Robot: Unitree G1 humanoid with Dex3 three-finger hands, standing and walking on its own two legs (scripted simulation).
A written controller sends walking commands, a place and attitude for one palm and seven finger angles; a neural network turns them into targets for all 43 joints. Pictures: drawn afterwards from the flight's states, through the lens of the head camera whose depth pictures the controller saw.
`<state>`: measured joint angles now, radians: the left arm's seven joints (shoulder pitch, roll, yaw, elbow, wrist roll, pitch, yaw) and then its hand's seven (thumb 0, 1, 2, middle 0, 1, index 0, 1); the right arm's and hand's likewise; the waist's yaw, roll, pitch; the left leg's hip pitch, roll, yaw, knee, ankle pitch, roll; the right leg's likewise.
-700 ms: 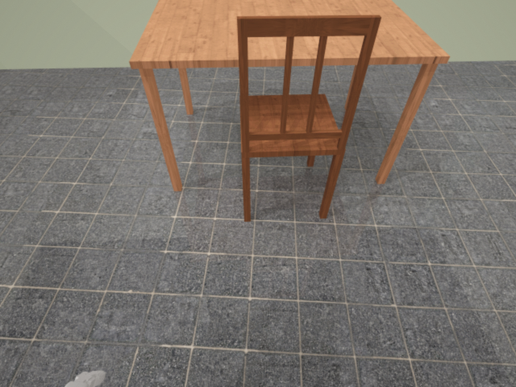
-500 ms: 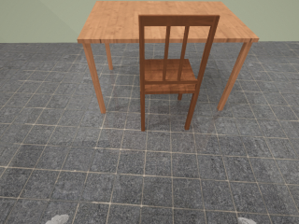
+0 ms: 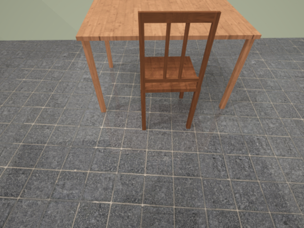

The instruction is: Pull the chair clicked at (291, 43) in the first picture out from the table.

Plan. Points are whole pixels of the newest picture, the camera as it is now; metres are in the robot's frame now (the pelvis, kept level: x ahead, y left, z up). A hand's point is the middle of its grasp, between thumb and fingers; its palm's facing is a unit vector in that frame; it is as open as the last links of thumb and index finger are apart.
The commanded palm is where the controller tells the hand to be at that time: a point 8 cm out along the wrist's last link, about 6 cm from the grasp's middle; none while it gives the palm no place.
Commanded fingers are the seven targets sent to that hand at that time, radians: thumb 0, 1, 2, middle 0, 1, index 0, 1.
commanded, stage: stand and wait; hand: left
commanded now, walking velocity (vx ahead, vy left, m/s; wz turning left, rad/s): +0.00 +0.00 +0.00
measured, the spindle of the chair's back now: (166, 53) +1.01 -0.03 -0.07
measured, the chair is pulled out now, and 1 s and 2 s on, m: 0.00 0.00 0.00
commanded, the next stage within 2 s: look at it before walking up in 0.12 s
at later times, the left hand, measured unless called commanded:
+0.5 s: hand out of the picture +0.07 +0.24 -0.15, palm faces -0.03 -0.94 -0.33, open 7.4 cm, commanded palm none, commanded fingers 0.00 0.90 0.90 -0.20 -0.30 -0.20 -0.30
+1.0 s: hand out of the picture +0.06 +0.24 -0.16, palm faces -0.05 -0.94 -0.33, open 7.4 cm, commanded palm none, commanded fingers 0.00 0.90 0.90 -0.20 -0.30 -0.20 -0.30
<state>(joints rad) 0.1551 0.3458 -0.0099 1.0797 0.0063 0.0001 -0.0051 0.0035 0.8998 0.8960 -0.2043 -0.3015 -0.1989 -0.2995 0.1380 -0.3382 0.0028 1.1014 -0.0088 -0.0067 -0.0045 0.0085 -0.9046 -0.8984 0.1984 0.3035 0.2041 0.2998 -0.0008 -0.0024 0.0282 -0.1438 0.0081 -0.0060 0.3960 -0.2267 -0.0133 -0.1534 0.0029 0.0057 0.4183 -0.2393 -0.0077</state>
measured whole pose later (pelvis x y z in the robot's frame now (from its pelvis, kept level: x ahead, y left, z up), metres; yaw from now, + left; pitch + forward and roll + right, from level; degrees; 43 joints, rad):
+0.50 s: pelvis -0.01 +0.00 +0.00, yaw +0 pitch -2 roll +0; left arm 0.14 0.34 -0.01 1.08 0.01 -0.01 -0.01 0.00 0.90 0.90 -0.20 -0.30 -0.20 -0.30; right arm 0.12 -0.33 0.00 1.11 -0.01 -0.01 0.00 0.01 -0.90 -0.90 0.20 0.30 0.20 0.30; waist 0.00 0.00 0.02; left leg -0.13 0.01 0.00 0.37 -0.20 -0.02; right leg -0.14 0.01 0.01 0.39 -0.21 -0.01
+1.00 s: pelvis -0.01 +0.00 +0.00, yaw -3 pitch -2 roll +0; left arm 0.18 0.33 0.00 1.06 0.01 0.02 0.00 0.00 0.90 0.90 -0.20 -0.30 -0.20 -0.30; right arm 0.12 -0.31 0.00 1.08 -0.01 0.00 -0.02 0.01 -0.91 -0.90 0.20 0.30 0.20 0.30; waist 0.02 0.00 0.03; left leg -0.15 0.03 0.04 0.40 -0.22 -0.02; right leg -0.18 0.02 0.05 0.42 -0.22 -0.01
